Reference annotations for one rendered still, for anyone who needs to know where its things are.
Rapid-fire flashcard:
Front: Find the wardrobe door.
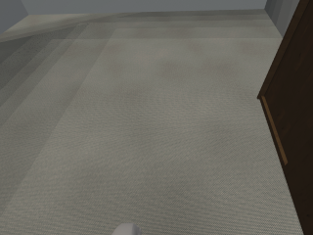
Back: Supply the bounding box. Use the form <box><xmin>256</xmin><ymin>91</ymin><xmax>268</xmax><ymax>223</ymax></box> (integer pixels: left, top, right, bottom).
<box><xmin>283</xmin><ymin>136</ymin><xmax>313</xmax><ymax>235</ymax></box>
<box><xmin>264</xmin><ymin>0</ymin><xmax>313</xmax><ymax>162</ymax></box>

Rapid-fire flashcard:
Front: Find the left robot thigh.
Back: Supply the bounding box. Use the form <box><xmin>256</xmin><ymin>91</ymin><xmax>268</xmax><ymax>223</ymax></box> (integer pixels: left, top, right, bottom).
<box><xmin>112</xmin><ymin>222</ymin><xmax>142</xmax><ymax>235</ymax></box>

